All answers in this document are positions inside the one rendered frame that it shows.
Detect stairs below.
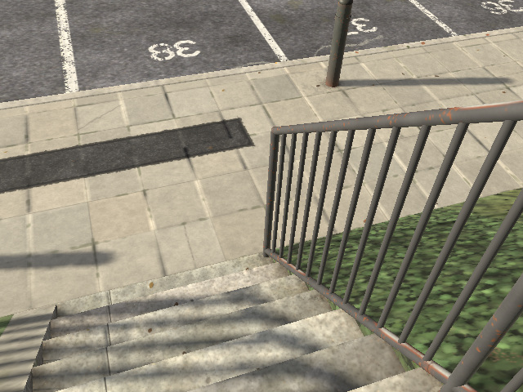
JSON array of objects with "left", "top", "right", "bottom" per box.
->
[{"left": 32, "top": 252, "right": 443, "bottom": 392}]

